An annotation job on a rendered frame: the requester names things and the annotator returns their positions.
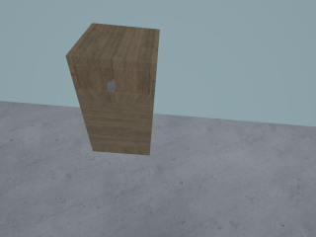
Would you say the cabinet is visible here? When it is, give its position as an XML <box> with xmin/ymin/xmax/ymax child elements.
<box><xmin>65</xmin><ymin>23</ymin><xmax>160</xmax><ymax>156</ymax></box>

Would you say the handle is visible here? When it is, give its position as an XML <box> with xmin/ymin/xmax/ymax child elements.
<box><xmin>107</xmin><ymin>80</ymin><xmax>117</xmax><ymax>92</ymax></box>

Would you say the drawer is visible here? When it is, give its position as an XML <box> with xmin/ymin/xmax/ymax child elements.
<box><xmin>73</xmin><ymin>64</ymin><xmax>152</xmax><ymax>95</ymax></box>

